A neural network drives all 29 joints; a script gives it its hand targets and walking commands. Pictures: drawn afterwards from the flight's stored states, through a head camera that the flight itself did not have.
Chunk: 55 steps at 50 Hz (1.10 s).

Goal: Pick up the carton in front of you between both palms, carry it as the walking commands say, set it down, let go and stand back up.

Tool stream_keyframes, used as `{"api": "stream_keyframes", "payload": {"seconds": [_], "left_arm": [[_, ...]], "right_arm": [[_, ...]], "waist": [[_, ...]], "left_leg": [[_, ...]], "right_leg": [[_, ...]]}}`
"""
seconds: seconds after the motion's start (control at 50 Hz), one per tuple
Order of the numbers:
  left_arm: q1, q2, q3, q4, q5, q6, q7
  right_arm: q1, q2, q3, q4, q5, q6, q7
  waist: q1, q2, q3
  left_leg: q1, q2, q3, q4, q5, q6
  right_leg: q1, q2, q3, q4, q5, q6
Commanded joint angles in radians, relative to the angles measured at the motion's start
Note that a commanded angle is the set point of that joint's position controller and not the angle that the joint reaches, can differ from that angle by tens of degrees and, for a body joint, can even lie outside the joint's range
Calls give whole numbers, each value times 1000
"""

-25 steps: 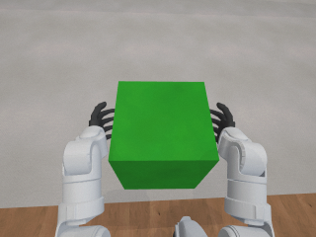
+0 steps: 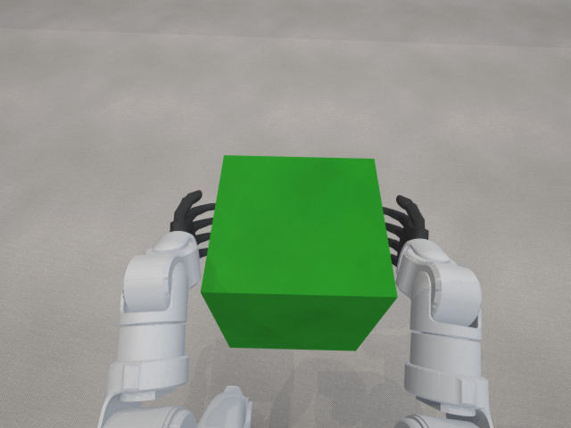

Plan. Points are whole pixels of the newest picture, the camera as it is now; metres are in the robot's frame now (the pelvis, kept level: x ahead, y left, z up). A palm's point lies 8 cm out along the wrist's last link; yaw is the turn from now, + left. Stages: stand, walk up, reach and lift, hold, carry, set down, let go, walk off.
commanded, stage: carry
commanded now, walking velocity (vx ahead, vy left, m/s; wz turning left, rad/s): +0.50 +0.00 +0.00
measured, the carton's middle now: (295, 261) +0.36 +0.02 +0.01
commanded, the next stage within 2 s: none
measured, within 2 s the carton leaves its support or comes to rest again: neither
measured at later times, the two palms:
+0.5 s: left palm (234, 108) +0.65 +0.16 +0.08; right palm (393, 119) +0.63 -0.14 +0.09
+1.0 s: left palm (254, 47) +0.88 +0.15 +0.09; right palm (384, 52) +0.88 -0.15 +0.09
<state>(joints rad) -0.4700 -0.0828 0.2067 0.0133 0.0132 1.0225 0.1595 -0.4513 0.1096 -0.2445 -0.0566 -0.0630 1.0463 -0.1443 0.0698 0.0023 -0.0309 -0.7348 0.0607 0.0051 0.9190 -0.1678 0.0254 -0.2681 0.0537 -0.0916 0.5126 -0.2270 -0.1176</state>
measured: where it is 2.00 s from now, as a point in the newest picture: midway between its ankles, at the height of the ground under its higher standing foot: (309, 197)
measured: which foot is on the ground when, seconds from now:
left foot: up 0.00-0.16, down 0.18-0.70, up 0.72-1.00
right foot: down 0.00-0.20, up 0.22-0.66, down 0.68-1.00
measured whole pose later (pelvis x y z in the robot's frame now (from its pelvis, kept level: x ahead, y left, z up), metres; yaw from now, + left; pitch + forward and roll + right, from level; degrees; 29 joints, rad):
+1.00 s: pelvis +0.61 -0.01 -0.01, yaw +0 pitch +5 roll +1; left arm -0.14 -0.13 0.10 -0.38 0.05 1.17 0.14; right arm -0.13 0.13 -0.10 -0.41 -0.07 1.17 -0.12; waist 0.02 0.00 -0.11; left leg -0.58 0.08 0.10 0.65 -0.16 -0.03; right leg -0.09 -0.02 -0.14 0.24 -0.25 -0.04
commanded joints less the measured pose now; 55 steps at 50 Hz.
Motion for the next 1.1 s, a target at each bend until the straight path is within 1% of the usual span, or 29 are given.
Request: {"api": "stream_keyframes", "payload": {"seconds": [0.0, 0.08, 0.1, 0.14, 0.16, 0.18, 0.2, 0.22, 0.24, 0.26, 0.28, 0.3, 0.34, 0.42, 0.56, 0.6, 0.62, 0.64, 0.66, 0.68, 0.7, 0.72, 0.76, 0.78, 0.82, 0.9, 0.98, 1.04, 1.08], "left_arm": [[-663, -911, -721, -161, -337, -10, -146], [-625, -848, -699, -145, -324, 16, -132], [-620, -834, -692, -136, -319, 23, -128], [-616, -817, -680, -115, -310, 42, -121], [-628, -806, -672, -109, -302, 52, -117], [-629, -801, -659, -103, -292, 64, -112], [-610, -802, -643, -79, -292, 76, -106], [-627, -806, -638, -104, -293, 79, -102], [-667, -836, -630, -117, -286, 80, -99], [-687, -865, -621, -121, -270, 78, -99], [-691, -881, -612, -123, -254, 73, -99], [-692, -895, -611, -135, -244, 67, -100], [-673, -901, -619, -139, -219, 54, -99], [-629, -868, -631, -163, -189, 40, -88], [-575, -817, -654, -187, -204, 75, -88], [-551, -821, -660, -188, -219, 95, -98], [-530, -826, -664, -186, -226, 104, -104], [-506, -831, -665, -185, -228, 113, -111], [-463, -840, -664, -187, -230, 122, -117], [-465, -811, -656, -199, -226, 127, -118], [-441, -839, -659, -198, -231, 132, -121], [-418, -880, -671, -226, -246, 137, -132], [-419, -970, -727, -301, -269, 135, -162], [-425, -1002, -755, -342, -276, 130, -173], [-373, -1029, -794, -400, -290, 123, -195], [-199, -1002, -808, -475, -315, 133, -218], [-22, -953, -792, -483, -286, 163, -229], [-7, -921, -793, -501, -275, 178, -232], [-20, -892, -798, -521, -277, 186, -227]], "right_arm": [[-581, 827, 676, -57, 230, -14, 83], [-568, 757, 663, -80, 225, 18, 75], [-559, 738, 654, -77, 221, 28, 74], [-537, 698, 624, -57, 209, 45, 71], [-527, 680, 603, -44, 199, 53, 69], [-516, 655, 581, -28, 191, 60, 67], [-505, 645, 570, 8, 188, 64, 61], [-489, 685, 577, 7, 215, 67, 64], [-544, 737, 603, -24, 245, 65, 74], [-618, 789, 635, -53, 280, 62, 87], [-686, 832, 668, -80, 310, 55, 99], [-736, 872, 697, -107, 344, 46, 110], [-767, 903, 734, -122, 378, 31, 124], [-720, 886, 748, -114, 388, 22, 133], [-581, 802, 694, -87, 330, 54, 125], [-527, 792, 680, -79, 304, 72, 123], [-506, 790, 675, -82, 294, 82, 123], [-474, 789, 675, -88, 287, 93, 124], [-476, 785, 683, -109, 286, 102, 125], [-466, 814, 700, -118, 289, 117, 129], [-463, 814, 694, -149, 288, 127, 133], [-460, 847, 710, -165, 292, 131, 138], [-422, 921, 745, -196, 299, 125, 155], [-396, 955, 763, -222, 299, 117, 164], [-329, 977, 801, -270, 288, 104, 172], [-172, 974, 837, -375, 293, 106, 170], [-19, 937, 842, -403, 284, 138, 180], [-29, 903, 852, -432, 301, 158, 194], [-26, 876, 844, -441, 308, 167, 198]], "waist": [[24, -103, -385], [49, -109, -323], [34, -115, -320], [-42, -121, -375], [-90, -73, -424], [-92, 100, -537], [-137, 298, -637], [-143, 235, -629], [-152, 139, -548], [-137, 50, -476], [-120, 36, -451], [-107, 34, -444], [-103, 58, -448], [-125, 85, -432], [-127, 132, -350], [-114, 148, -341], [-93, 139, -366], [-76, 119, -414], [-52, 66, -476], [-52, -151, -569], [-39, -270, -546], [-40, -223, -496], [-52, -68, -410], [-53, -61, -392], [-55, -104, -391], [-56, -135, -335], [-49, -160, -268], [-44, -169, -205], [-62, -147, -220]], "left_leg": [[-86, -42, 66, -114, 123, 6], [29, -89, 114, -373, 260, 42], [135, -103, 118, -441, 292, 59], [435, -127, 151, -509, 343, 78], [630, -78, 122, -499, 366, 76], [934, 183, -154, -324, 683, 145], [1163, 338, -516, -369, 591, 310], [1136, 316, -573, -429, 305, 320], [1044, 275, -532, -474, 173, 295], [930, 250, -464, -501, 186, 260], [845, 234, -417, -529, 180, 242], [784, 216, -376, -560, 140, 220], [733, 199, -309, -588, 134, 212], [795, 181, -207, -600, 321, 214], [881, 123, -51, -567, 547, 140], [885, 113, -10, -511, 654, 106], [862, 100, 30, -425, 700, 78], [772, 83, 70, -316, 658, 42], [596, 73, 74, -155, 413, 10], [304, -12, 82, 100, 50, -29], [74, -112, 47, 254, -327, -37], [-12, -55, -5, 325, -332, -22], [6, 18, -13, 225, -226, -16], [49, 38, -13, 147, -186, -23], [112, 23, 26, 47, -143, -40], [115, 15, 90, -179, -40, -62], [162, -10, 153, -354, 79, -53], [227, -23, 193, -440, 121, -34], [422, -56, 252, -504, 103, -13]], "right_leg": [[437, -208, 229, -52, 694, -72], [441, -173, 178, -22, 661, -50], [396, -166, 158, 5, 683, -32], [296, -161, 99, 181, 760, 13], [185, -130, 60, 347, 619, 43], [-79, -96, 54, 578, 147, 84], [-378, 49, 86, 874, -356, 118], [-486, 13, 136, 955, -346, 90], [-542, -21, 140, 937, -294, 77], [-532, -58, 135, 869, -234, 73], [-498, -86, 133, 805, -198, 73], [-455, -101, 131, 753, -170, 79], [-416, -112, 111, 668, -139, 94], [-458, -116, 63, 438, -63, 119], [-369, -63, -30, 73, 147, 103], [-263, -35, -68, -48, 179, 91], [-135, -14, -100, -121, 211, 86], [71, -18, -103, -152, 230, 77], [306, -143, 42, -136, 190, 48], [561, -431, 465, -101, 248, -75], [641, -472, 639, -176, 253, -162], [599, -455, 580, -176, 243, -153], [462, -407, 418, -217, 302, -75], [400, -386, 354, -253, 273, -47], [352, -351, 257, -289, 264, -34], [357, -303, 135, -318, 303, -29], [365, -276, 52, -304, 437, 4], [357, -275, 24, -268, 482, 31], [287, -255, -39, -116, 530, 59]]}}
